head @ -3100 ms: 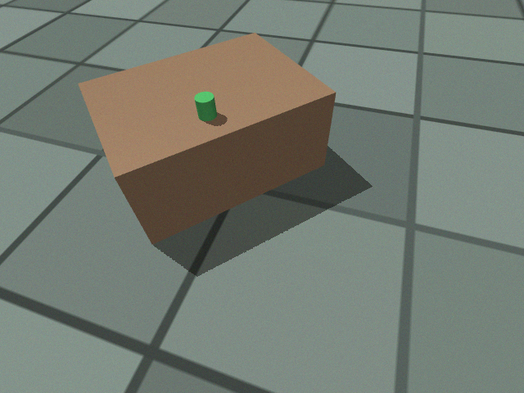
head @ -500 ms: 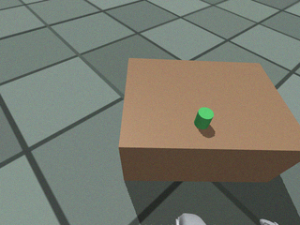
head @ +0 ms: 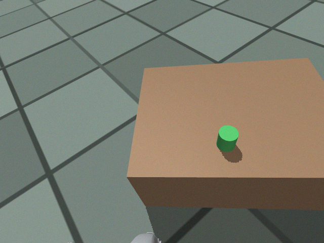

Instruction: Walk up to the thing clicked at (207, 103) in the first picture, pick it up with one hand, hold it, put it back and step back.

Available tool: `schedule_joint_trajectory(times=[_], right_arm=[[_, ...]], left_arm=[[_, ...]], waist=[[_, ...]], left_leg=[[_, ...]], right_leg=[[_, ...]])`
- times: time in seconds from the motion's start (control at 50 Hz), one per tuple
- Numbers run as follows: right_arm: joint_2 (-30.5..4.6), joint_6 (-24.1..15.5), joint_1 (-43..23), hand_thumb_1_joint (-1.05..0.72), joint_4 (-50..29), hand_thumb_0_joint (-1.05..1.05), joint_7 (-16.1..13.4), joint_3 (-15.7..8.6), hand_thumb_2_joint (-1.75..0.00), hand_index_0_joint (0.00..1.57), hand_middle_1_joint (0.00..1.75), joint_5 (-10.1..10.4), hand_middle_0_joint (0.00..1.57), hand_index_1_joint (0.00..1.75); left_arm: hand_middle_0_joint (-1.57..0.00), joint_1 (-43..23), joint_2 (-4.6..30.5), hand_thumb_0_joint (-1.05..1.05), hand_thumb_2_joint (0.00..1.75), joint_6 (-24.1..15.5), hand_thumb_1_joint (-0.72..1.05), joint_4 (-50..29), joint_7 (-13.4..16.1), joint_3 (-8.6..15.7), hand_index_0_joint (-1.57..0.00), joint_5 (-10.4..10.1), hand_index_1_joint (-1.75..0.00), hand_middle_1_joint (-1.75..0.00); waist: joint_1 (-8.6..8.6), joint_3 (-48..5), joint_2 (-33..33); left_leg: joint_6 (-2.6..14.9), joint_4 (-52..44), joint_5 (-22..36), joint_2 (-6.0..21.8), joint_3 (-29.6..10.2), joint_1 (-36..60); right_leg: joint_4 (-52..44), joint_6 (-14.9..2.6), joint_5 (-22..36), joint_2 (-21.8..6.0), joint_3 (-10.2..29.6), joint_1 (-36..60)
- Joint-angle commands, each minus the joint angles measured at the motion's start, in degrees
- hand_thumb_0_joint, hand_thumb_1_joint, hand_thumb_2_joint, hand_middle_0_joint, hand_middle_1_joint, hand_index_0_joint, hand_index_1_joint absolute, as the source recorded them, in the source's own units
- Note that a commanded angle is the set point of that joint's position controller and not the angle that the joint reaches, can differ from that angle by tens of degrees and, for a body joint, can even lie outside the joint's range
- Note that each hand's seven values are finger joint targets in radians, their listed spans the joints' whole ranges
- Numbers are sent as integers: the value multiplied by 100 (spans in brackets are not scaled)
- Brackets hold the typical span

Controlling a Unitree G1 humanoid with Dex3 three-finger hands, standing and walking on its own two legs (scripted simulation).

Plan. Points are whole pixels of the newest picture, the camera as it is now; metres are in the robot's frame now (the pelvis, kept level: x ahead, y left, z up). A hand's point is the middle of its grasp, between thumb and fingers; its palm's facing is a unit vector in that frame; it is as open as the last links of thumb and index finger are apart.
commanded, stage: walk up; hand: right
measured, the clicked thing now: (227, 138) +0.55 -0.20 -0.27
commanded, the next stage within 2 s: stand in 1.44 s
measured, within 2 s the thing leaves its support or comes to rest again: neither
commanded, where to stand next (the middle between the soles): +0.09 +0.01 m, yaw -1 degrees
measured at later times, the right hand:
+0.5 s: hand out of the picture +0.15 -0.23 -0.14, palm faces -0.10 +0.94 -0.34, open 7.4 cm
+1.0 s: hand out of the picture +0.12 -0.23 -0.14, palm faces -0.05 +0.94 -0.33, open 7.4 cm
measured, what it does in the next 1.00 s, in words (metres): steps on the spot: left foot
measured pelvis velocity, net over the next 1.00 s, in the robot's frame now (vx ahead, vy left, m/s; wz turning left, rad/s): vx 0.03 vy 0.02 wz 0.04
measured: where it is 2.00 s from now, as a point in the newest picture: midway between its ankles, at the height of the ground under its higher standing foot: outside the picture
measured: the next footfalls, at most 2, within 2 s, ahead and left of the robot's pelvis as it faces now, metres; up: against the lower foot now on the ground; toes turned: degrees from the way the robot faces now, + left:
left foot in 0.10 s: +0.09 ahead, +0.13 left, +0.00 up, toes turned +2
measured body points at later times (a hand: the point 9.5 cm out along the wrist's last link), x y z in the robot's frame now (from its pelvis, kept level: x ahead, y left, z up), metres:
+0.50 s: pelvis +0.02 +0.01 +0.01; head +0.04 +0.02 +0.46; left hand +0.07 +0.33 -0.12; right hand +0.15 -0.28 -0.12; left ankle +0.05 +0.13 -0.73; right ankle +0.04 -0.11 -0.73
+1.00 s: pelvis +0.03 +0.02 +0.02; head +0.04 +0.03 +0.47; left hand +0.10 +0.33 -0.12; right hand +0.12 -0.27 -0.11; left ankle +0.05 +0.13 -0.73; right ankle +0.04 -0.11 -0.73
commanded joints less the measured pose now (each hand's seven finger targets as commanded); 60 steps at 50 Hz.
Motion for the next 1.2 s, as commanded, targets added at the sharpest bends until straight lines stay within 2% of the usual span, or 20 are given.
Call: schedule_joint_trajectory(times=[0.0,0.04,0.06,0.08,0.1,0.12,0.14,0.16,0.18,0.24,0.28,0.3,0.32,0.4,0.46,0.54,0.7,0.9,1.14,1.18], right_arm=[[-852,-90,220,-90,-99,0,-103,-260,-90,20,30,-11,20,30],[-845,-112,307,-90,45,0,-112,-283,-90,20,30,-31,20,30],[-930,-125,256,-90,94,0,-122,-320,-90,20,30,-54,20,30],[-1059,-141,123,-90,62,0,-137,-349,-90,20,30,-81,20,30],[-1350,-155,-146,-90,-48,0,-139,-393,-90,20,30,-124,20,30],[-1474,-164,-570,-90,-177,0,-120,-358,-90,20,30,-103,20,30],[-1539,-136,-778,-90,-106,0,-98,-371,-90,20,30,-23,20,30],[-1404,-102,-891,-90,-79,0,-84,-323,-90,20,30,-49,20,30],[-1253,-81,-915,-90,-40,0,-79,-254,-90,20,30,-28,20,30],[-964,-74,-1127,-90,85,0,-61,-129,-90,20,30,35,20,30],[-934,-45,-994,-90,205,0,-41,-103,-90,20,30,47,20,30],[-947,-38,-937,-90,285,0,-37,-110,-90,20,30,36,20,30],[-973,-44,-983,-90,346,0,-31,-113,-90,20,30,32,20,30],[-962,-89,-1160,-90,503,0,-25,-68,-90,20,30,62,20,30],[-964,-94,-1256,-90,631,0,-43,-77,-90,20,30,59,20,30],[-950,-60,-1439,-90,735,0,-40,-69,-90,20,30,57,20,30],[-917,-62,-1555,-90,995,0,-43,-75,-90,20,30,40,20,30],[-856,-59,-1550,-90,1128,0,-40,-86,-90,20,30,-3,20,30],[-855,-74,-1383,-90,1143,0,-56,-98,-90,20,30,5,20,30],[-865,-61,-1358,-90,1151,0,-65,-103,-90,20,30,-5,20,30]], left_arm=[[-20,-175,1668,0,90,-46,90,-295,157,457,-20,-29,-30,-30],[-20,-429,1649,0,90,9,90,-261,155,409,-20,-108,-30,-30],[-20,-422,1509,0,90,36,90,-231,163,341,-20,-126,-30,-30],[-20,-366,1402,0,90,58,90,-201,166,277,-20,-135,-30,-30],[-20,-262,1245,0,90,86,90,-176,161,229,-20,-168,-30,-30],[-20,-204,1139,0,90,141,90,-91,166,205,-20,-230,-30,-30],[-20,-220,1359,0,90,191,90,155,198,282,-20,-200,-30,-30],[-20,-198,1392,0,90,185,90,246,192,281,-20,-154,-30,-30],[-20,-247,1311,0,90,158,90,339,165,265,-20,-134,-30,-30],[-20,-209,1391,0,90,44,90,576,163,233,-20,-105,-30,-30],[-20,-584,1538,0,90,2,90,606,174,227,-20,-58,-30,-30],[-20,-790,1538,0,90,-1,90,621,165,200,-20,-50,-30,-30],[-20,-835,1480,0,90,-10,90,666,157,170,-20,-62,-30,-30],[-20,-871,1403,0,90,-62,90,907,149,123,-20,-87,-30,-30],[-20,-932,1364,0,90,-47,90,1028,152,114,-20,-120,-30,-30],[-20,-1047,1307,0,90,-9,90,1151,143,85,-20,-104,-30,-30],[-20,-1121,1266,0,90,9,90,1321,149,90,-20,-73,-30,-30],[-20,-1171,1212,0,90,44,90,1424,155,106,-20,-49,-30,-30],[-20,-1160,1179,0,90,40,90,1425,164,133,-20,-41,-30,-30],[-20,-1225,1199,0,90,49,90,1402,169,136,-20,-41,-30,-30]], waist=[[-11,-708,-1506],[-206,-795,-1207],[-213,-752,-989],[-217,-750,-682],[-58,-755,29],[114,-648,423],[61,-491,606],[95,-411,477],[86,-435,464],[142,-670,367],[-75,-648,36],[-170,-617,-22],[-143,-591,-44],[-89,-813,-306],[-76,-934,-315],[-54,-812,-415],[-30,-930,-398],[-48,-650,-201],[-87,-916,-265],[-116,-862,-315]], left_leg=[[-7,-773,381,68,249,467],[90,-1480,1224,-22,373,1143],[153,-1656,1491,-15,268,1368],[264,-1990,1763,229,-103,1495],[499,-2270,1906,901,-1113,1313],[832,-2781,1120,1370,-1810,714],[1151,-2891,416,1549,-1830,-2],[1084,-2887,269,1387,-1649,-141],[893,-2846,295,1158,-1309,-105],[330,-2264,942,640,-699,304],[233,-2219,671,472,-565,667],[266,-2358,479,487,-576,866],[276,-2394,590,525,-610,1028],[291,-2369,1758,587,-535,1291],[250,-2539,2217,620,-510,1478],[224,-2812,1822,621,-516,1482],[154,-3080,2063,632,-483,1581],[111,-3472,1427,648,-590,1318],[108,-3297,2112,635,-496,1558],[98,-3311,1988,599,-455,1507]], right_leg=[[-766,-1010,1925,-1291,937,338],[-357,-846,1750,-1246,787,-62],[-202,-683,1473,-1151,762,-322],[-58,-503,1175,-1034,733,-485],[249,-222,356,-595,496,-610],[471,-60,-915,-25,209,-349],[776,-69,-1448,70,180,343],[660,-72,-1353,58,248,490],[260,-101,-1183,88,234,575],[-695,-170,-35,-316,618,727],[-1105,-263,-312,-614,1018,350],[-1150,-258,-491,-635,982,171],[-1156,-218,-441,-579,920,97],[-1263,-111,513,-511,718,529],[-1244,-62,910,-496,619,703],[-1508,-11,587,-513,608,747],[-1731,37,773,-526,530,1128],[-1829,51,341,-462,482,1130],[-1805,59,822,-520,467,1336],[-1828,70,863,-528,489,1301]])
